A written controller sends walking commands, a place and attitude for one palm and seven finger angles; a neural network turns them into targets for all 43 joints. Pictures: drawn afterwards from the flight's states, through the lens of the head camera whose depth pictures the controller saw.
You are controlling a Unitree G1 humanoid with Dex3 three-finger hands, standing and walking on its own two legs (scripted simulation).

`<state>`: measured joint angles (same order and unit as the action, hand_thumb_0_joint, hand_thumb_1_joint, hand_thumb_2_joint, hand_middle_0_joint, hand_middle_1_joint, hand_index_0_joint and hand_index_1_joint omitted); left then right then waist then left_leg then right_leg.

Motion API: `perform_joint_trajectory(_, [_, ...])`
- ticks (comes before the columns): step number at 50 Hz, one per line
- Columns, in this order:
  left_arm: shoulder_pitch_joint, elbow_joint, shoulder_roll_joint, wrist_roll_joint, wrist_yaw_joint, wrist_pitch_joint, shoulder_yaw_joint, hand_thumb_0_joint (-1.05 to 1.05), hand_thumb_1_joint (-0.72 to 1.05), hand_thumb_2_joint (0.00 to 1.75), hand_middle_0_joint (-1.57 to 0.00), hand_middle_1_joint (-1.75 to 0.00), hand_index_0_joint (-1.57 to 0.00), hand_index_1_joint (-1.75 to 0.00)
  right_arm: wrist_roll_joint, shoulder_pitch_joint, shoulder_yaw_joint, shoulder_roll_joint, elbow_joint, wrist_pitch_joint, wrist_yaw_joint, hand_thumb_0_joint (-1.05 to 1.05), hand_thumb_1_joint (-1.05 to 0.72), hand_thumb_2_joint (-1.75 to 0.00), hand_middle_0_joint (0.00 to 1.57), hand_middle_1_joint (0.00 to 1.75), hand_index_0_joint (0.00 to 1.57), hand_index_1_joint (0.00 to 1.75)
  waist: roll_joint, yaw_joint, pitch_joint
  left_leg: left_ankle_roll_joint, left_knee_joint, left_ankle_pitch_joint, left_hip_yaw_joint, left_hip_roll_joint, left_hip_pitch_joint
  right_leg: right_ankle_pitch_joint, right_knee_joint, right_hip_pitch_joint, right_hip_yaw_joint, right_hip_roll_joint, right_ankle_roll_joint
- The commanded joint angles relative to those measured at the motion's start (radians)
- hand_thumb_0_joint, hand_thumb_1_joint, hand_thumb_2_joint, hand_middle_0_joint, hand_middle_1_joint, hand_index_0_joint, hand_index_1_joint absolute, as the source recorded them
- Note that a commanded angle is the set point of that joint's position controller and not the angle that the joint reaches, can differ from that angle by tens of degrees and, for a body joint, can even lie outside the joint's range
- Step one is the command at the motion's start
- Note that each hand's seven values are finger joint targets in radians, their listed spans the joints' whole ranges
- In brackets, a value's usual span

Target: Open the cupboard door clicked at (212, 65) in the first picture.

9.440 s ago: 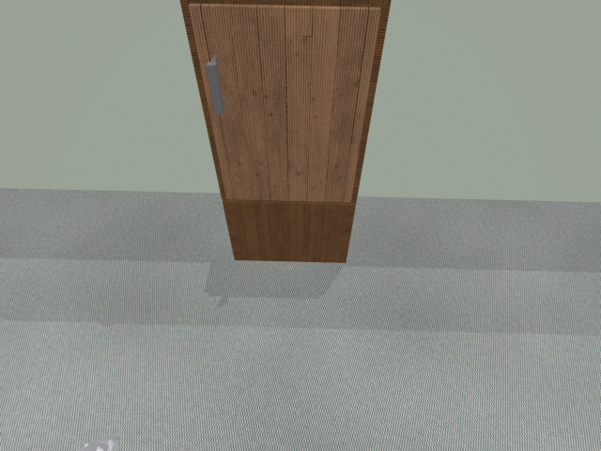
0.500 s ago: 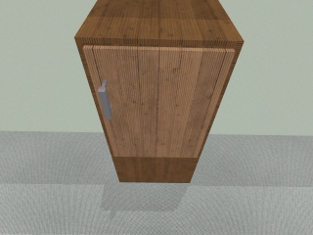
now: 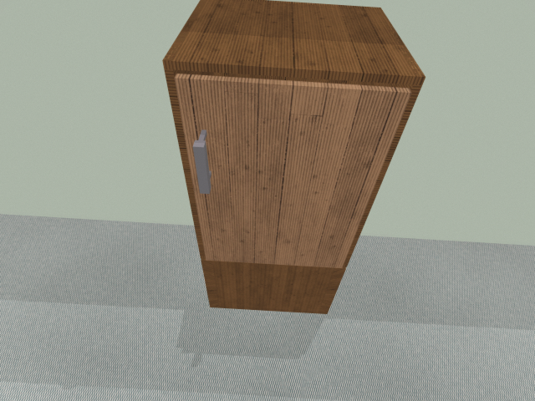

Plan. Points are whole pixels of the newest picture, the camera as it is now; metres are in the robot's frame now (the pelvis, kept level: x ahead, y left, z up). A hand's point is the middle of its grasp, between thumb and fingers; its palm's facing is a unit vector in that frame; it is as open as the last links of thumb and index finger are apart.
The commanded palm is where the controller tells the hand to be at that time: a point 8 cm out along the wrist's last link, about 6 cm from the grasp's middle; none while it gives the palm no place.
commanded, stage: come to a stop and stand still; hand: left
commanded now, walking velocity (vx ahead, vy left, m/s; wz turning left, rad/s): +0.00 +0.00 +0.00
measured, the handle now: (204, 162) +0.56 +0.17 +0.03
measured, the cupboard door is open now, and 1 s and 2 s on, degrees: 0 0 0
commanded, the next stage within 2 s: look again from close up in 0.12 s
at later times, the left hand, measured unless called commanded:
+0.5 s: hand out of the picture -0.01 +0.14 -0.18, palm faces +0.03 -0.99 -0.12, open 7.4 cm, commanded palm none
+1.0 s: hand (149, 373) +0.17 +0.18 -0.04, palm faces +0.23 -0.96 -0.17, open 7.5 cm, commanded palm +0.12 +0.22 -0.06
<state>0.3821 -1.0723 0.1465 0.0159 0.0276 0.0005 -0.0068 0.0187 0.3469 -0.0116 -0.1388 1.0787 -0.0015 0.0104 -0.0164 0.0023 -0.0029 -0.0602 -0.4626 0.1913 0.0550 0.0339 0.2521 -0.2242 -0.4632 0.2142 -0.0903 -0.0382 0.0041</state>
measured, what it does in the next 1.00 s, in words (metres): stands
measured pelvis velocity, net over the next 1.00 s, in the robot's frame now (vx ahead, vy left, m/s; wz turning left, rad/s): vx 0.00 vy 0.00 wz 0.03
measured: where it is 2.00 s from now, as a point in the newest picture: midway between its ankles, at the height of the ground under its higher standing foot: outside the picture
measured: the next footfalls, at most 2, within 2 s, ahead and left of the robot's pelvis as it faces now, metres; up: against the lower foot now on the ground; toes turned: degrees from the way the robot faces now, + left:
none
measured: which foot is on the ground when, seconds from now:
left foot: down 0.00-1.00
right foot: down 0.00-1.00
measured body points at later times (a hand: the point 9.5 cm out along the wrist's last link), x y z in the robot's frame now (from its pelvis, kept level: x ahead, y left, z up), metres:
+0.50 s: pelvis +0.00 +0.00 +0.00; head +0.00 +0.01 +0.45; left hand -0.01 +0.20 -0.17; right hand -0.01 -0.21 -0.16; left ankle +0.04 +0.08 -0.74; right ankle +0.02 -0.12 -0.74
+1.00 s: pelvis +0.00 +0.00 -0.02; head +0.00 -0.02 +0.43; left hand +0.15 +0.23 -0.03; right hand +0.09 -0.26 -0.13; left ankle +0.04 +0.08 -0.74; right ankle +0.02 -0.12 -0.74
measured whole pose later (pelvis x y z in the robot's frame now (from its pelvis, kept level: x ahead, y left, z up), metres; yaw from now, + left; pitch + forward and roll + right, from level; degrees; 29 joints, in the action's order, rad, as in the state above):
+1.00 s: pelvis +0.00 +0.00 -0.02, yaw +2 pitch +2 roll +0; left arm 0.51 -0.12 0.20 -0.16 0.13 -0.13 0.01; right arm -0.04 0.36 0.00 -0.26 0.79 -0.28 0.07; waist 0.04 -0.05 0.05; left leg -0.05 -0.67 0.29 0.03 0.05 0.42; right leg -0.34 -0.69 0.38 -0.07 -0.04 -0.01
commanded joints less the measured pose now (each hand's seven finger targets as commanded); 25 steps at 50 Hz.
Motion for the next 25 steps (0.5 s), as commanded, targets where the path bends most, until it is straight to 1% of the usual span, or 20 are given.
perform_joint_trajectory(1, [0.06, 0.024, 0.061, 0.001, 0.009, -0.019, 0.007, 0.0, 0.9, 0.9, -0.2, -0.3, -0.2, -0.3, -0.007, 0.028, 0.025, -0.097, -0.034, -0.02, 0.013, 0.0, -0.9, -0.9, 0.2, 0.3, 0.2, 0.3, 0.004, 0.003, -0.1, 0.011, 0.17, 0.214, -0.163, -0.123, 0.102, -0.109, 0.107, 0.017, 0.113, -0.069, -0.041])
perform_joint_trajectory(3, [0.068, 0.017, 0.057, 0.001, 0.011, -0.021, 0.007, 0.0, 0.9, 0.9, -0.2, -0.3, -0.2, -0.3, -0.009, 0.035, 0.024, -0.093, -0.023, -0.023, 0.014, 0.0, -0.9, -0.9, 0.2, 0.3, 0.2, 0.3, 0.022, 0.003, -0.085, 0.01, 0.168, 0.189, -0.161, -0.126, 0.087, -0.078, 0.103, 0.007, 0.107, -0.07, -0.041])
perform_joint_trajectory(6, [0.073, 0.006, 0.048, -0.001, 0.012, -0.023, 0.005, 0.0, 0.9, 0.9, -0.2, -0.3, -0.2, -0.3, -0.01, 0.036, 0.022, -0.083, -0.011, -0.027, 0.016, 0.0, -0.9, -0.9, 0.2, 0.3, 0.2, 0.3, 0.023, 0.005, -0.078, 0.013, 0.163, 0.164, -0.156, -0.127, 0.079, -0.049, 0.099, -0.002, 0.11, -0.071, -0.041])
perform_joint_trajectory(7, [0.072, 0.002, 0.045, 0.0, 0.013, -0.023, 0.005, 0.0, 0.9, 0.9, -0.2, -0.3, -0.2, -0.3, -0.011, 0.036, 0.022, -0.08, -0.007, -0.027, 0.017, 0.0, -0.9, -0.9, 0.2, 0.3, 0.2, 0.3, 0.025, 0.003, -0.087, 0.014, 0.166, 0.166, -0.153, -0.129, 0.083, -0.045, 0.098, -0.001, 0.107, -0.07, -0.04])
perform_joint_trajectory(8, [0.075, 0.0, 0.045, 0.001, 0.014, -0.023, 0.005, 0.0, 0.9, 0.9, -0.2, -0.3, -0.2, -0.3, -0.012, 0.039, 0.022, -0.078, -0.005, -0.028, 0.017, 0.0, -0.9, -0.9, 0.2, 0.3, 0.2, 0.3, 0.015, 0.005, -0.082, 0.012, 0.165, 0.147, -0.155, -0.132, 0.076, -0.024, 0.095, -0.008, 0.104, -0.069, -0.04])
perform_joint_trajectory(9, [0.075, -0.003, 0.041, 0.0, 0.014, -0.023, 0.004, 0.0, 0.9, 0.9, -0.2, -0.3, -0.2, -0.3, -0.012, 0.036, 0.022, -0.078, -0.004, -0.028, 0.017, 0.0, -0.9, -0.9, 0.2, 0.3, 0.2, 0.3, 0.026, 0.006, -0.084, 0.014, 0.165, 0.146, -0.152, -0.131, 0.075, -0.02, 0.094, -0.007, 0.104, -0.071, -0.038])
perform_joint_trajectory(12, [0.074, -0.006, 0.035, 0.0, 0.016, -0.024, 0.005, 0.0, 0.9, 0.9, -0.2, -0.3, -0.2, -0.3, -0.012, 0.036, 0.022, -0.067, 0.002, -0.027, 0.018, 0.0, -0.9, -0.9, 0.2, 0.3, 0.2, 0.3, 0.0, 0.003, -0.094, 0.017, 0.159, 0.138, -0.145, -0.126, 0.075, -0.033, 0.102, 0.001, 0.112, -0.072, -0.04])
perform_joint_trajectory(14, [0.077, -0.005, 0.032, 0.001, 0.017, -0.024, 0.005, 0.0, 0.9, 0.9, -0.2, -0.3, -0.2, -0.3, -0.012, 0.03, 0.023, -0.065, 0.004, -0.028, 0.018, 0.0, -0.9, -0.9, 0.2, 0.3, 0.2, 0.3, 0.028, 0.006, -0.096, 0.017, 0.161, 0.131, -0.143, -0.128, 0.07, -0.021, 0.1, 0.005, 0.111, -0.072, -0.04])
perform_joint_trajectory(16, [0.073, -0.006, 0.032, 0.0, 0.017, -0.024, 0.006, 0.0, 0.9, 0.9, -0.2, -0.3, -0.2, -0.3, -0.012, 0.03, 0.022, -0.063, 0.007, -0.027, 0.018, 0.0, -0.9, -0.9, 0.2, 0.3, 0.2, 0.3, 0.005, 0.005, -0.097, 0.018, 0.16, 0.128, -0.143, -0.127, 0.069, -0.019, 0.1, 0.002, 0.11, -0.072, -0.039])
perform_joint_trajectory(17, [0.071, -0.005, 0.03, 0.0, 0.017, -0.025, 0.005, 0.0, 0.9, 0.9, -0.2, -0.3, -0.2, -0.3, -0.011, 0.031, 0.022, -0.062, 0.009, -0.026, 0.018, 0.0, -0.9, -0.9, 0.2, 0.3, 0.2, 0.3, 0.005, 0.005, -0.096, 0.018, 0.159, 0.126, -0.141, -0.126, 0.069, -0.026, 0.104, 0.004, 0.115, -0.074, -0.041])
perform_joint_trajectory(19, [0.066, -0.003, 0.031, 0.001, 0.018, -0.025, 0.007, 0.0, 0.9, 0.9, -0.2, -0.3, -0.2, -0.3, -0.011, 0.032, 0.023, -0.06, 0.01, -0.028, 0.018, 0.0, -0.9, -0.9, 0.2, 0.3, 0.2, 0.3, 0.009, 0.004, -0.087, 0.019, 0.155, 0.095, -0.136, -0.129, 0.052, -0.001, 0.099, -0.001, 0.111, -0.073, -0.039])
perform_joint_trajectory(20, [0.064, -0.003, 0.032, 0.0, 0.017, -0.025, 0.007, 0.0, 0.9, 0.9, -0.2, -0.3, -0.2, -0.3, -0.012, 0.031, 0.021, -0.061, 0.01, -0.029, 0.019, 0.0, -0.9, -0.9, 0.2, 0.3, 0.2, 0.3, 0.02, 0.005, -0.092, 0.019, 0.158, 0.096, -0.135, -0.129, 0.057, 0.003, 0.1, -0.005, 0.11, -0.074, -0.038])
perform_joint_trajectory(22, [0.061, -0.001, 0.034, 0.0, 0.017, -0.024, 0.007, 0.0, 0.9, 0.9, -0.2, -0.3, -0.2, -0.3, -0.011, 0.025, 0.022, -0.061, 0.009, -0.026, 0.018, 0.0, -0.9, -0.9, 0.2, 0.3, 0.2, 0.3, 0.021, 0.006, -0.106, 0.022, 0.162, 0.126, -0.136, -0.126, 0.07, -0.022, 0.107, 0.004, 0.115, -0.073, -0.039])
perform_joint_trajectory(23, [0.063, 0.001, 0.035, 0.002, 0.017, -0.024, 0.007, 0.0, 0.9, 0.9, -0.2, -0.3, -0.2, -0.3, -0.011, 0.025, 0.022, -0.06, 0.008, -0.025, 0.018, 0.0, -0.9, -0.9, 0.2, 0.3, 0.2, 0.3, 0.006, 0.006, -0.111, 0.02, 0.162, 0.123, -0.137, -0.128, 0.069, -0.021, 0.111, 0.005, 0.113, -0.072, -0.039])
perform_joint_trajectory(25, [0.06, 0.002, 0.032, 0.001, 0.017, -0.025, 0.008, 0.0, 0.9, 0.9, -0.2, -0.3, -0.2, -0.3, -0.01, 0.026, 0.023, -0.06, 0.01, -0.027, 0.018, 0.0, -0.9, -0.9, 0.2, 0.3, 0.2, 0.3, 0.003, 0.005, -0.093, 0.021, 0.16, 0.108, -0.135, -0.126, 0.056, -0.015, 0.109, 0.0, 0.115, -0.075, -0.04])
